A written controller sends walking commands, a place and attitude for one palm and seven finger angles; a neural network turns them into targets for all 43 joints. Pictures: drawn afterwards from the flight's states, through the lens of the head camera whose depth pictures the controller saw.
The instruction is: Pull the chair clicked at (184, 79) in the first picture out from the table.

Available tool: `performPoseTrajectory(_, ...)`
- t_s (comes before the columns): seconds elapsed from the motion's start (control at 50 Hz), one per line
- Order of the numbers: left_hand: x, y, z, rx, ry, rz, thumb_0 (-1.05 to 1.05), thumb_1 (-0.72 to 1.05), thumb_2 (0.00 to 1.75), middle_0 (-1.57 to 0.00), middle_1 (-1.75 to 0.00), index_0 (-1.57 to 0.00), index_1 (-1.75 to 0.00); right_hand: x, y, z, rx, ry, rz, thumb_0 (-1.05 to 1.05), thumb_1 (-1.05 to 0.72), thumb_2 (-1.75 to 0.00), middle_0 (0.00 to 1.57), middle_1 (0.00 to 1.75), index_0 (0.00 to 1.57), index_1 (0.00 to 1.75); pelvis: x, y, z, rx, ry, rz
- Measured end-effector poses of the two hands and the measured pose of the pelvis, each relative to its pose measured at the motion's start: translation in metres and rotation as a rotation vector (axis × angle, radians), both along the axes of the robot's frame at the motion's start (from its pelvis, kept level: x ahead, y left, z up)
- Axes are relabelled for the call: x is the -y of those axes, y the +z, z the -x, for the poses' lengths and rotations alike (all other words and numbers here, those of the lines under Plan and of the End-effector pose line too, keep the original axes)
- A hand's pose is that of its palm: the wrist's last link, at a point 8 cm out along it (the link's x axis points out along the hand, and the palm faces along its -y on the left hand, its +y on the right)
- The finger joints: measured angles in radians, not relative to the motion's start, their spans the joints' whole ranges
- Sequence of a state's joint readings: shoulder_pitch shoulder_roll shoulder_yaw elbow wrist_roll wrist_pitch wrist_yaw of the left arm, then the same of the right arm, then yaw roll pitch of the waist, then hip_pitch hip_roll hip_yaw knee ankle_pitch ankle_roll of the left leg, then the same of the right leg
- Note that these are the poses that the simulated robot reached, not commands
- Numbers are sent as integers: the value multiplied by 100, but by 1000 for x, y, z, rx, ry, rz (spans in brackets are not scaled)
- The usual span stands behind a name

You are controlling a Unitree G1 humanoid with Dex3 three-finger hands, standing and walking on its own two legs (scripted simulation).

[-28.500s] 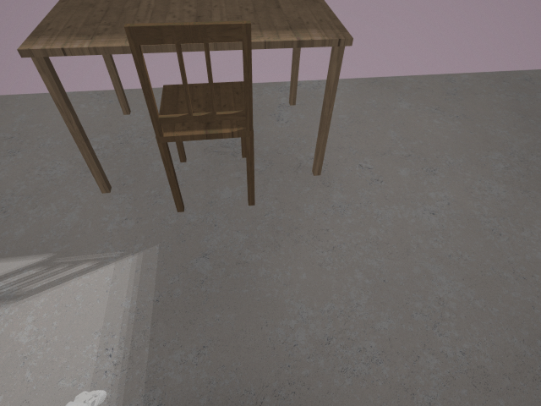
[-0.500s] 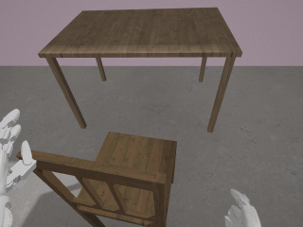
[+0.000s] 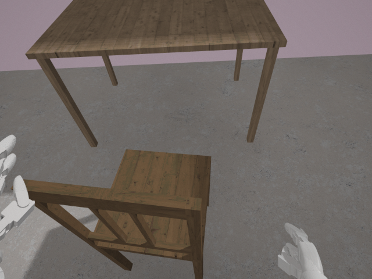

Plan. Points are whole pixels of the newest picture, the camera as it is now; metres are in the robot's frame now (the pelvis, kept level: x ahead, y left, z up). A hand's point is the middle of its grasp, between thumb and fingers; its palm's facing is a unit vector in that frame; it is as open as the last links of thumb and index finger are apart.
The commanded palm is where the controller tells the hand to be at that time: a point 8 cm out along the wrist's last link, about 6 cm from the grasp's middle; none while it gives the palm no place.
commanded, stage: step back with the hand held close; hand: left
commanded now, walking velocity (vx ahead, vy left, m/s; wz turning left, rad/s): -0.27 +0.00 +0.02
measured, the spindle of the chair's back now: (111, 224) +0.26 +0.23 -0.10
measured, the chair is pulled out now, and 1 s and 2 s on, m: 0.63 0.63 0.63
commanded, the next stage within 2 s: stop stepping back and stand still in 1.46 s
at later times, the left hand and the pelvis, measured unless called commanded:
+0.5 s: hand out of the picture +0.13 +0.28 +0.15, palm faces +0.46 -0.76 -0.46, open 7.4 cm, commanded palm +0.07 +0.31 +0.18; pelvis -0.07 +0.01 -0.01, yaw +1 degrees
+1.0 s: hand out of the picture +0.10 +0.27 +0.16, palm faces +0.47 -0.71 -0.52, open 7.4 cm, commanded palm +0.03 +0.30 +0.18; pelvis -0.09 +0.00 -0.03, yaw +2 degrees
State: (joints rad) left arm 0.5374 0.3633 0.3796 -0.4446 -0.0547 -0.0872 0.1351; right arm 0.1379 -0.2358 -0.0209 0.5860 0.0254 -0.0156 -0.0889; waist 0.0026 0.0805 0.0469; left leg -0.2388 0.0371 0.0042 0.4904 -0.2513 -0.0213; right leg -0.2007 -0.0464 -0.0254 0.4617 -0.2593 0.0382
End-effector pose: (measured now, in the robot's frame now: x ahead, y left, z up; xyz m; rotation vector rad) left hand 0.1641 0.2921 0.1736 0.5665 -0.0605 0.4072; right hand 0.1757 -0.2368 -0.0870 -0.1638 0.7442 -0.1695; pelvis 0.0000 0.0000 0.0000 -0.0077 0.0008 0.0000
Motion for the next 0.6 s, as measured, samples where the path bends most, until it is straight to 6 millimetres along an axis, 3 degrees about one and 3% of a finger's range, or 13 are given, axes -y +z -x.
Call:
performPoseTrajectory(0.22, -3, 5, 37, 36, -18, -41, 2, 89, 89, -22, -30, -22, -31, 3, -5, 46, -61, -29, 29, 1, -91, -90, 20, 30, 20, 30, 2, -4, 31, -6, 6, 3)
performPoseTrajectory(0.44, -12, -3, 72, 127, -3, 0, 1, 89, 89, -22, -30, -21, -31, -1, 4, 76, 2, -3, 77, 1, -91, -90, 20, 30, 20, 30, -5, -11, 61, -2, 12, 26)
performPoseTrajectory(0.6, -19, 5, 89, 180, -9, -63, 2, 89, 89, -22, -30, -21, -31, -10, 4, 90, 31, 32, 73, 1, -91, -90, 20, 30, 20, 30, -3, -15, 76, 4, 34, 31)
